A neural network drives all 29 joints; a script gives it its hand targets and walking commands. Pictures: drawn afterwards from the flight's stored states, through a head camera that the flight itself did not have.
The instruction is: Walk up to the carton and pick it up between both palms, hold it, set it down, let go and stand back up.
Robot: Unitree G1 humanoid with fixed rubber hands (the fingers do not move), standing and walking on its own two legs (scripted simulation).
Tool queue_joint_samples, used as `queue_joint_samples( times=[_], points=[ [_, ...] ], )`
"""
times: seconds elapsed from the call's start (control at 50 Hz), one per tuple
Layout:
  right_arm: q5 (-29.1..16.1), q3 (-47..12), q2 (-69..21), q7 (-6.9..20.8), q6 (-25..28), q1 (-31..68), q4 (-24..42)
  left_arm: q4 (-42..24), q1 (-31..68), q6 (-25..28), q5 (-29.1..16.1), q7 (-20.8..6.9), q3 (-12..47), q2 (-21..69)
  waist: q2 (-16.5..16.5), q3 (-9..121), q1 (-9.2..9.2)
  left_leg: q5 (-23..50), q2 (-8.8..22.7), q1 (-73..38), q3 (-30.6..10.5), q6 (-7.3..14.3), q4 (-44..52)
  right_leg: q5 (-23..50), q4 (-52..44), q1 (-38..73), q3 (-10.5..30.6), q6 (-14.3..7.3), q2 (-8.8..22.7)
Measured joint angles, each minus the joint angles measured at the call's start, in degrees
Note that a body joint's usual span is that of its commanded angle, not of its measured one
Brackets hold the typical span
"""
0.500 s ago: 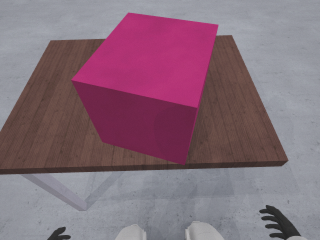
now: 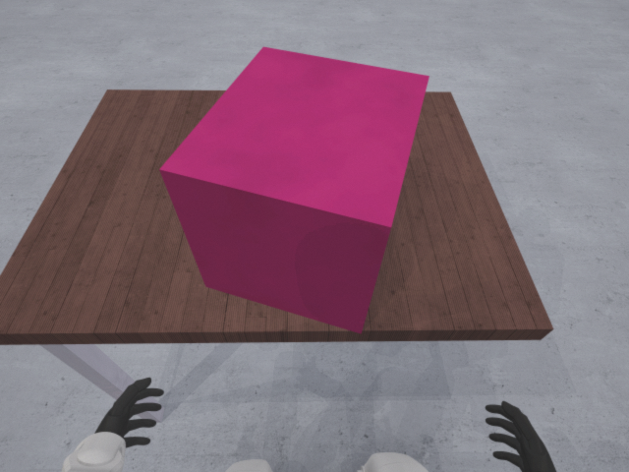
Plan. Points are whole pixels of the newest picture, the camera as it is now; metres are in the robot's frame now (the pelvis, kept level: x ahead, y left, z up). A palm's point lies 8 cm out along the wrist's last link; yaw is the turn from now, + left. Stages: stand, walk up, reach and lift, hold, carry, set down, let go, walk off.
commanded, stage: reach and lift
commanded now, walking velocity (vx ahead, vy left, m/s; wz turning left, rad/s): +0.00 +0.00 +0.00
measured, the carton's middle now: (311, 187) +0.48 +0.01 +0.06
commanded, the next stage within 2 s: none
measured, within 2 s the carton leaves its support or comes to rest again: neither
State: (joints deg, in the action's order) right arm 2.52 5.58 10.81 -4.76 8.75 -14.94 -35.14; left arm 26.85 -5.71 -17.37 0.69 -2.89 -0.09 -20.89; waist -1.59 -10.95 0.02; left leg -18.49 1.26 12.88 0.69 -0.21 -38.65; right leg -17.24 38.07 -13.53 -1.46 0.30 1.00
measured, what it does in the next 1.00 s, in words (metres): stands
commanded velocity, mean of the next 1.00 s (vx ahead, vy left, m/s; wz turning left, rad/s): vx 0.00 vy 0.00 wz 0.00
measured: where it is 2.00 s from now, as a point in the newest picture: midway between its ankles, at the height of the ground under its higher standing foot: outside the picture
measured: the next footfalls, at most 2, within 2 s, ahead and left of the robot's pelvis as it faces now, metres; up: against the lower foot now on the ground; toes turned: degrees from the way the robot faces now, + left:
none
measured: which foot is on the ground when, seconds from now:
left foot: down 0.00-1.00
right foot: down 0.00-1.00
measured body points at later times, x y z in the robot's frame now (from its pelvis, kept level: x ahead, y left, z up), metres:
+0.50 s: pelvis +0.00 +0.00 +0.01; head -0.01 +0.02 +0.45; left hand +0.20 +0.29 -0.03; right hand +0.14 -0.22 -0.03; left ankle +0.03 +0.12 -0.72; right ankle +0.04 -0.12 -0.72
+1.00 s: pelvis +0.04 +0.01 +0.01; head +0.05 +0.03 +0.46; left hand +0.24 +0.29 +0.01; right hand +0.18 -0.18 +0.02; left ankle +0.03 +0.12 -0.72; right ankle +0.04 -0.12 -0.72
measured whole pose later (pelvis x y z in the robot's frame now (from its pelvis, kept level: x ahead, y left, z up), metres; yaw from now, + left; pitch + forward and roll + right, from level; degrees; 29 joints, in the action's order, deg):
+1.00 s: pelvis +0.04 +0.01 +0.01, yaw +0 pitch -6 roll -1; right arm -9.3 -5.5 0.9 -19.9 -9.1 -33.8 12.6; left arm 6.3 -16.9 -5.5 -13.8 -12.3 -0.9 -33.0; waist -1.6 -7.1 0.0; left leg -18.7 1.1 8.2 0.7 0.0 -32.6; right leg -16.1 29.6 -7.6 -1.5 1.6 1.1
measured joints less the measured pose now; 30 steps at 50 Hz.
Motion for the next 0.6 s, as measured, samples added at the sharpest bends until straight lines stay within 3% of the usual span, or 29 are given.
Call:
queue_joint_samples(
  times=[0.26, 0.6],
  points=[
    [-2.6, -1.9, -3.3, -2.0, -7.0, -6.4, 14.6, -3.3, -3.4, 3.7, -2.9, -1.8, 0.0, -2.6, 0.0, 2.3, 0.0, 1.5, -0.1, -1.7, 0.0, 0.0, 2.6, 2.0, -3.5, 2.1, 0.0, 0.3, 0.0],
    [-7.9, -6.0, -7.3, -9.3, -19.1, -12.9, 34.9, -10.0, -6.3, 5.9, -10.2, -6.6, 0.0, -8.3, 0.0, 3.7, 0.0, 0.9, -0.1, -3.1, 0.0, 0.1, 3.2, 1.2, -4.0, 3.6, 0.0, 0.4, 0.0]
  ],
)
